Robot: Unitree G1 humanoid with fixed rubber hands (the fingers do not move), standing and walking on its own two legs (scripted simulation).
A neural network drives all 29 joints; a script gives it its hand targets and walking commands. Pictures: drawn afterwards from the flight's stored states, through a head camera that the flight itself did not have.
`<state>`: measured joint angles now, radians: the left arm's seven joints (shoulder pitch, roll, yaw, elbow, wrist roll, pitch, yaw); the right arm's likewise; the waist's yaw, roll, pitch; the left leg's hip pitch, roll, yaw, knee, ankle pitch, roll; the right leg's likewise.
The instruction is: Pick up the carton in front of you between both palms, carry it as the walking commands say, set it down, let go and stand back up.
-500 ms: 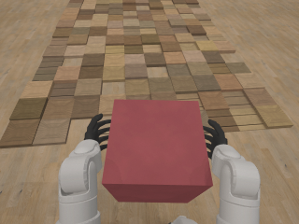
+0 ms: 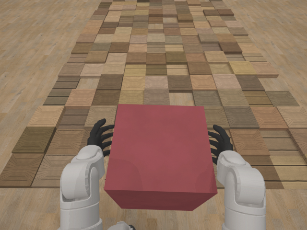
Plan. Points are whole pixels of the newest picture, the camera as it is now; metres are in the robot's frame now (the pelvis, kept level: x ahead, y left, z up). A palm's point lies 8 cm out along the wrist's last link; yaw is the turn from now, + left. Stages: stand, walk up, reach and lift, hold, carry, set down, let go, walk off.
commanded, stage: carry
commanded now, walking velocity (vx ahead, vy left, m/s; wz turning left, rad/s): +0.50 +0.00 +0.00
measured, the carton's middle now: (158, 162) +0.29 +0.00 +0.02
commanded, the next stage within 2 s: none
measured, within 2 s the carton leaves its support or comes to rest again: neither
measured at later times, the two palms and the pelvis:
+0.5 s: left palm (118, 48) +0.71 +0.16 +0.11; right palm (197, 51) +0.70 -0.14 +0.11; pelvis +0.33 +0.03 +0.00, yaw -1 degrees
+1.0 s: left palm (126, 15) +1.01 +0.16 +0.13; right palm (188, 19) +0.97 -0.13 +0.12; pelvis +0.60 +0.04 +0.03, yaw -1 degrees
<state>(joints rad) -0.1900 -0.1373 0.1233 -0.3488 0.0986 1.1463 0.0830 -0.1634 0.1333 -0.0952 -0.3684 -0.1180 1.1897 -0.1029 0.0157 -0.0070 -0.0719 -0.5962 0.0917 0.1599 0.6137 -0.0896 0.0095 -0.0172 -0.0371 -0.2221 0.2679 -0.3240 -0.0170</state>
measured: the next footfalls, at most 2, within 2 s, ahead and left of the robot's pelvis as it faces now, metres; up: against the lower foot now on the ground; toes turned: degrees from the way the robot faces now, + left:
left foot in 0.10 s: +0.25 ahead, +0.11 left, +0.00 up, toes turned +9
right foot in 0.44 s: +0.42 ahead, -0.11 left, +0.03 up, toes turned -8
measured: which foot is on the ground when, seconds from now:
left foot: up 0.00-0.08, down 0.10-0.58, up 0.60-0.76, down 0.78-1.00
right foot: down 0.00-0.12, up 0.14-0.42, down 0.44-0.82, up 0.84-1.00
